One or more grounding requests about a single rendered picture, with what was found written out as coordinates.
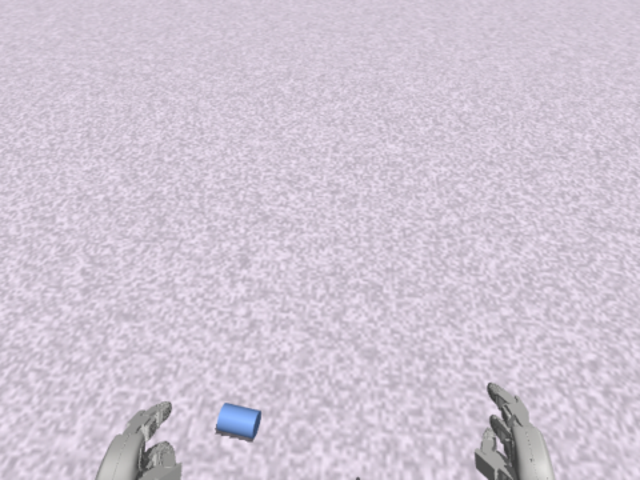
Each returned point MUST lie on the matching left robot hand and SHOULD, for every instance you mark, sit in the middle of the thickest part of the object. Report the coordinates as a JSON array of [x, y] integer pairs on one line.
[[126, 458]]

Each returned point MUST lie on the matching can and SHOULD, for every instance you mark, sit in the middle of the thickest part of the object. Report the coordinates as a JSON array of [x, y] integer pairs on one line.
[[239, 420]]

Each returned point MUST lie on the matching right robot hand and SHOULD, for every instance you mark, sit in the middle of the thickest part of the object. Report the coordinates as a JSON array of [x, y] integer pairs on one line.
[[524, 445]]

